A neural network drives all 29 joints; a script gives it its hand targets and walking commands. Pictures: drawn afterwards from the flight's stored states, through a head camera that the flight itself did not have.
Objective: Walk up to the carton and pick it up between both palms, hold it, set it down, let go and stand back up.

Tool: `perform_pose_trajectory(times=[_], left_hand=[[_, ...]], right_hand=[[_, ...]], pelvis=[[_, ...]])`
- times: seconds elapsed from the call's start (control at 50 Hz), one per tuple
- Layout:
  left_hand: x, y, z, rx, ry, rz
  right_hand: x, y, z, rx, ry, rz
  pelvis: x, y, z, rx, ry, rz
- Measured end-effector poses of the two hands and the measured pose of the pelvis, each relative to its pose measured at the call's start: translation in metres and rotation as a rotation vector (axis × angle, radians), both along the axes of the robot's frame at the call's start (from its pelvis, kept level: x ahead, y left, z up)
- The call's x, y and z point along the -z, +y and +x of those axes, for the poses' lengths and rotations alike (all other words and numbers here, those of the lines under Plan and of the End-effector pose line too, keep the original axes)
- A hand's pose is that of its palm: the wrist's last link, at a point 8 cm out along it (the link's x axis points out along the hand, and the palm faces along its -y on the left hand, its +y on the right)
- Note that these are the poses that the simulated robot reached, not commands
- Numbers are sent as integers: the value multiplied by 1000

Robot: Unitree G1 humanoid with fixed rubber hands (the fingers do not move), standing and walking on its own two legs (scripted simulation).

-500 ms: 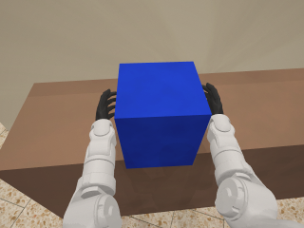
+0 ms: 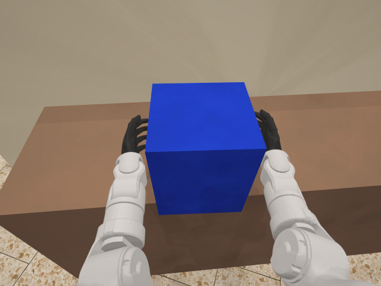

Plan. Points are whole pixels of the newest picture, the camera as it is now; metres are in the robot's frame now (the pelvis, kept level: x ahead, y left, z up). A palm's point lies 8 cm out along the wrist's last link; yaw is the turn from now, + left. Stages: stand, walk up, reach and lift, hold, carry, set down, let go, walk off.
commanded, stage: reach and lift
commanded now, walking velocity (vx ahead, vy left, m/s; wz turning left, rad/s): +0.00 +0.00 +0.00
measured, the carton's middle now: (199, 151) +0.43 +0.00 +0.05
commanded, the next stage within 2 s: none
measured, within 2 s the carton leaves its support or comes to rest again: leaves its support in 0.08 s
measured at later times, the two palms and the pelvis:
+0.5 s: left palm (134, 151) +0.39 +0.14 +0.10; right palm (278, 148) +0.38 -0.16 +0.11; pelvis -0.02 +0.00 +0.00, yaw -1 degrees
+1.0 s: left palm (119, 137) +0.38 +0.15 +0.15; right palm (275, 133) +0.38 -0.15 +0.16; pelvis -0.02 +0.00 +0.00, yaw +0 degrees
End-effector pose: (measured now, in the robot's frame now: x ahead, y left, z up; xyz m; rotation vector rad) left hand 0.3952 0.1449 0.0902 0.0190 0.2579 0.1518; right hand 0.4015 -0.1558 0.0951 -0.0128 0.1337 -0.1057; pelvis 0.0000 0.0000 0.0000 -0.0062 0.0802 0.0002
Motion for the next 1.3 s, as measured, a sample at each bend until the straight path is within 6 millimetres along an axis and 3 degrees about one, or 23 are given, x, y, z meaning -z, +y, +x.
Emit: perform_pose_trajectory(times=[0.22,0.4,0.78,1.14,1.3], left_hand=[[-8,-8,-10,4,-79,-6],[-10,-12,-10,37,-51,4],[-32,-1,-9,15,-40,22],[-85,13,-26,21,-78,25],[-93,14,-36,32,-46,26]], right_hand=[[-14,-7,-12,7,-86,-54],[-16,-11,-20,38,-58,-22],[-34,-1,-13,13,-42,-7],[-84,13,-32,24,-72,27],[-92,14,-44,37,-38,36]], pelvis=[[0,-3,-11,-7,-19,3],[-1,-1,-20,14,-23,7],[-1,-2,-14,4,-48,0],[-1,7,-29,-14,-136,-4],[0,8,-39,-18,-165,0]])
